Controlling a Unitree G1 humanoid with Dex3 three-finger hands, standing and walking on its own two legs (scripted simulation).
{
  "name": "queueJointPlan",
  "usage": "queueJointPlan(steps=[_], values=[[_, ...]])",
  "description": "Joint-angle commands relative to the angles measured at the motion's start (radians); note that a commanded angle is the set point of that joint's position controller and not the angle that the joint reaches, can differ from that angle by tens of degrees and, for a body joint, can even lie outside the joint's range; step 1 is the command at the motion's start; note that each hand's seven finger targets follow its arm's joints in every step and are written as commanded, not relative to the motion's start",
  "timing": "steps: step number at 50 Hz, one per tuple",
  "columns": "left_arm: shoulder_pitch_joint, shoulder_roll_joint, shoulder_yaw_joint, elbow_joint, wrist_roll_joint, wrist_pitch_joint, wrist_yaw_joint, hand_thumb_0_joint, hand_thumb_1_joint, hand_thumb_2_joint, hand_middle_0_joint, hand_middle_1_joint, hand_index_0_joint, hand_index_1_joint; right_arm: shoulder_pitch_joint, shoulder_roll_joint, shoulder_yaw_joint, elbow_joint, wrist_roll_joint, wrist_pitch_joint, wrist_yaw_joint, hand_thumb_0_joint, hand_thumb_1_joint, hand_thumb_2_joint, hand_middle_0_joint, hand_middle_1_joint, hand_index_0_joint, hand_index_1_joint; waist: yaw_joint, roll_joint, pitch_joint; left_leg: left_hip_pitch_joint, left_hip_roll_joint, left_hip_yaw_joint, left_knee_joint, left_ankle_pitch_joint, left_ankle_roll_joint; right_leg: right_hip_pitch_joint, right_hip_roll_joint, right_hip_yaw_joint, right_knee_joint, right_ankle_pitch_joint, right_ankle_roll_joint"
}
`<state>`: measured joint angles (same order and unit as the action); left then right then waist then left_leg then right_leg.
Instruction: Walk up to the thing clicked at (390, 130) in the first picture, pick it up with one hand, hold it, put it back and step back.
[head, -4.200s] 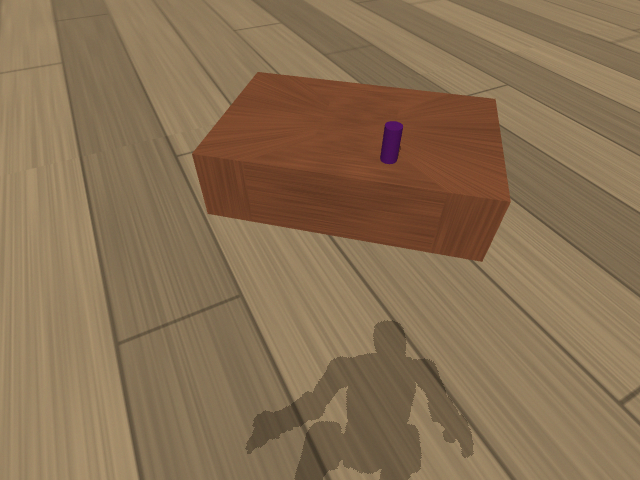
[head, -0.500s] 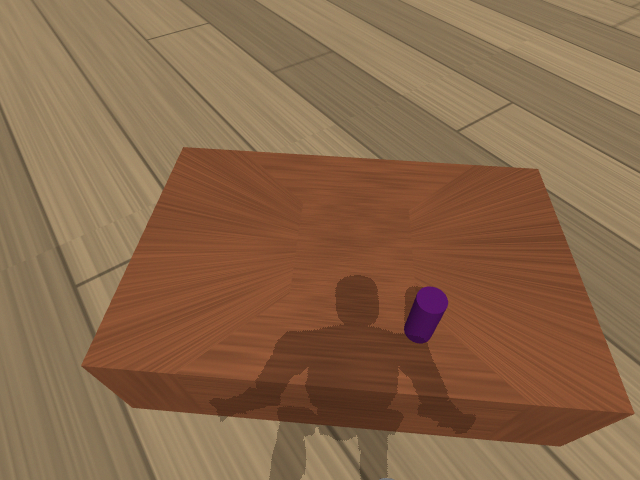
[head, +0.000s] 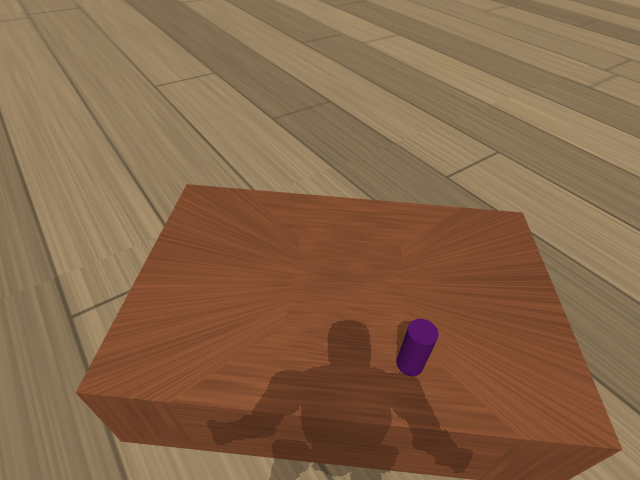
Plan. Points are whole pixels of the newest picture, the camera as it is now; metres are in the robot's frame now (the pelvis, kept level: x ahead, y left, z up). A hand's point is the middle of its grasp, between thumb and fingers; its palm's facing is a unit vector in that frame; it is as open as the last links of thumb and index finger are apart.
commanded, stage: walk up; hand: right
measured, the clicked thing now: (416, 348) +0.53 -0.22 -0.37
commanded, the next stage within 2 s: stand in 1.16 s
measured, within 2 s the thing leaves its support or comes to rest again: neither
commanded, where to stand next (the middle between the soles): +0.07 -0.02 m, yaw +1 degrees
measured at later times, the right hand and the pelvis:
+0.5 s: hand out of the picture +0.12 -0.25 -0.15, palm faces -0.06 +0.94 -0.34, open 7.4 cm; pelvis +0.03 +0.00 +0.01, yaw +1 degrees
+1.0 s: hand out of the picture +0.11 -0.26 -0.15, palm faces -0.05 +0.93 -0.36, open 7.4 cm; pelvis +0.03 -0.01 +0.01, yaw +1 degrees
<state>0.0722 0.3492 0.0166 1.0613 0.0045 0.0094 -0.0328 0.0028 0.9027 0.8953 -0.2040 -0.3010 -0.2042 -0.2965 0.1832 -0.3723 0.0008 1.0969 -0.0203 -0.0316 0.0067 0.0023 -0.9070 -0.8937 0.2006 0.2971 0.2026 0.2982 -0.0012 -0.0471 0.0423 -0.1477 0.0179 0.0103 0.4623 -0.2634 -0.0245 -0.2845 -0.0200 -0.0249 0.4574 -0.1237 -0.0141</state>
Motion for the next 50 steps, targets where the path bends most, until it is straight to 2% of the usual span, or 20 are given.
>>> queueJointPlan(steps=[1,6,10,12,17,24,31,34,43,46,50], values=[[-0.052,0.207,0.051,-0.031,0.001,-0.021,0.011,0.0,0.9,0.9,-0.2,-0.3,-0.2,-0.3,-0.085,-0.215,-0.04,-0.057,-0.001,-0.029,-0.015,0.0,-0.9,-0.9,0.2,0.3,0.2,0.3,0.031,0.1,-0.003,-0.153,0.107,-0.133,-0.187,-0.143,0.062,0.102,-0.092,0.141,-0.131,-0.214,-0.024],[-0.046,0.207,0.048,-0.005,0.003,-0.02,0.01,0.0,0.9,0.9,-0.2,-0.3,-0.2,-0.3,-0.087,-0.221,-0.043,-0.048,0.003,-0.026,-0.019,0.0,-0.9,-0.9,0.2,0.3,0.2,0.3,0.023,0.074,-0.03,-0.112,0.108,-0.122,-0.183,-0.096,0.064,0.114,-0.094,0.136,-0.145,-0.189,-0.021],[-0.045,0.208,0.045,0.006,0.001,-0.024,0.011,0.0,0.9,0.9,-0.2,-0.3,-0.2,-0.3,-0.072,-0.22,-0.046,-0.039,0.009,-0.024,-0.021,0.0,-0.9,-0.9,0.2,0.3,0.2,0.3,0.011,0.046,-0.054,-0.054,0.105,-0.111,-0.165,0.003,0.062,0.116,-0.105,0.139,-0.156,-0.135,-0.023],[-0.045,0.206,0.045,0.011,-0.001,-0.024,0.013,0.0,0.9,0.9,-0.2,-0.3,-0.2,-0.3,-0.075,-0.218,-0.044,-0.035,0.011,-0.022,-0.022,0.0,-0.9,-0.9,0.2,0.3,0.2,0.3,0.011,0.033,-0.046,-0.054,0.1,-0.106,-0.16,0.019,0.06,0.117,-0.109,0.141,-0.165,-0.123,-0.02],[-0.034,0.207,0.046,0.018,-0.001,-0.027,0.018,0.0,0.9,0.9,-0.2,-0.3,-0.2,-0.3,-0.075,-0.219,-0.048,-0.03,0.014,-0.02,-0.024,0.0,-0.9,-0.9,0.2,0.3,0.2,0.3,0.006,0.02,-0.093,-0.011,0.11,-0.1,-0.151,0.138,0.057,0.163,-0.118,0.12,-0.14,0.024,-0.019],[-0.034,0.2,0.049,0.024,-0.002,-0.026,0.024,0.0,0.9,0.9,-0.2,-0.3,-0.2,-0.3,-0.1,-0.208,-0.046,-0.027,0.014,-0.015,-0.026,0.0,-0.9,-0.9,0.2,0.3,0.2,0.3,0.01,0.02,-0.098,-0.001,0.112,-0.096,-0.159,0.203,0.051,0.191,-0.123,0.106,-0.129,0.119,-0.011],[-0.04,0.193,0.054,0.022,0.002,-0.025,0.027,0.0,0.9,0.9,-0.2,-0.3,-0.2,-0.3,-0.119,-0.2,-0.048,-0.028,0.012,-0.013,-0.027,0.0,-0.9,-0.9,0.2,0.3,0.2,0.3,0.013,0.039,-0.102,0.002,0.113,-0.088,-0.165,0.223,0.049,0.212,-0.122,0.092,-0.129,0.136,-0.01],[-0.052,0.194,0.056,0.015,0.005,-0.024,0.028,0.0,0.9,0.9,-0.2,-0.3,-0.2,-0.3,-0.127,-0.199,-0.048,-0.03,0.01,-0.009,-0.028,0.0,-0.9,-0.9,0.2,0.3,0.2,0.3,0.009,0.046,-0.083,-0.009,0.109,-0.084,-0.167,0.183,0.047,0.202,-0.123,0.096,-0.146,0.083,-0.012],[-0.06,0.195,0.061,0.007,0.006,-0.022,0.024,0.0,0.9,0.9,-0.2,-0.3,-0.2,-0.3,-0.119,-0.198,-0.043,-0.034,0.009,-0.013,-0.027,0.0,-0.9,-0.9,0.2,0.3,0.2,0.3,0.011,0.045,-0.1,-0.012,0.11,-0.083,-0.177,0.181,0.046,0.225,-0.122,0.096,-0.142,0.095,-0.012],[-0.065,0.194,0.063,0.004,0.006,-0.02,0.024,0.0,0.9,0.9,-0.2,-0.3,-0.2,-0.3,-0.117,-0.201,-0.045,-0.036,0.008,-0.012,-0.028,0.0,-0.9,-0.9,0.2,0.3,0.2,0.3,0.011,0.049,-0.084,-0.017,0.103,-0.085,-0.175,0.157,0.046,0.209,-0.116,0.095,-0.148,0.047,-0.012],[-0.069,0.194,0.063,0.0,0.005,-0.019,0.022,0.0,0.9,0.9,-0.2,-0.3,-0.2,-0.3,-0.102,-0.198,-0.041,-0.035,0.007,-0.012,-0.027,0.0,-0.9,-0.9,0.2,0.3,0.2,0.3,0.01,0.04,-0.076,-0.034,0.103,-0.09,-0.187,0.128,0.047,0.216,-0.117,0.103,-0.15,0.032,-0.013]])
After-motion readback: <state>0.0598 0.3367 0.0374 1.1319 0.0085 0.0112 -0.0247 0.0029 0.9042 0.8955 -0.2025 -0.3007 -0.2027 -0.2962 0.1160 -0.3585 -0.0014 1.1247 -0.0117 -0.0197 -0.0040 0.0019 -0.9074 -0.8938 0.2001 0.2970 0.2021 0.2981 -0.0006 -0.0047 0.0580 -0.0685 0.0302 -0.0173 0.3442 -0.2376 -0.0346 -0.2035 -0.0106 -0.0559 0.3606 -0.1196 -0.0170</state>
